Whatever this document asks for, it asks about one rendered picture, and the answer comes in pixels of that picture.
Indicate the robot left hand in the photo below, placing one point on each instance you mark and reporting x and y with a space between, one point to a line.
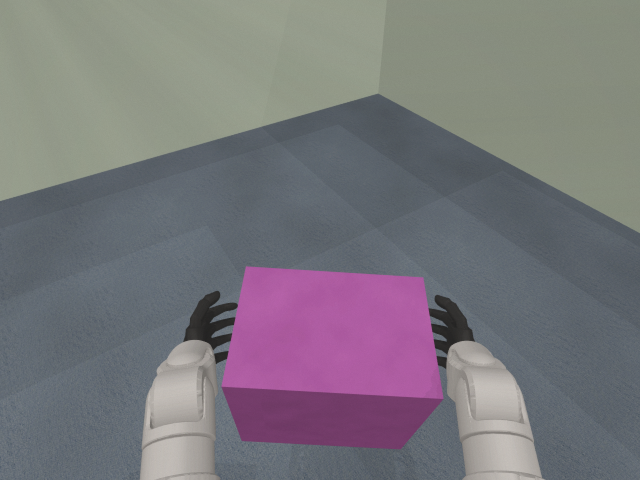
200 327

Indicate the robot left forearm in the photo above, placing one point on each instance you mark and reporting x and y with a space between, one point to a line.
179 423

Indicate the carton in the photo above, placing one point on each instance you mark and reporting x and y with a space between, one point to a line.
331 358

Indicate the robot right forearm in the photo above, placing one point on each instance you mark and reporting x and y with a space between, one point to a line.
493 423

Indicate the robot right hand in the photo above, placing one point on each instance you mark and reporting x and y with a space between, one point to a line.
457 328

